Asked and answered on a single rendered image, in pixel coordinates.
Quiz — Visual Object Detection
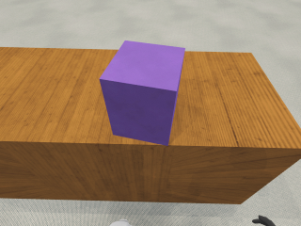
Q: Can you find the carton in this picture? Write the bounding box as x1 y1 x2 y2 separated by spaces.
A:
99 40 185 146

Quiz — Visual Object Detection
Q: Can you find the robot right hand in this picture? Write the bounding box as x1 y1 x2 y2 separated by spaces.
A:
252 215 276 226

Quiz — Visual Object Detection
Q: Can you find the pedestal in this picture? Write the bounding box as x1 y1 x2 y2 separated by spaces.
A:
0 47 301 204

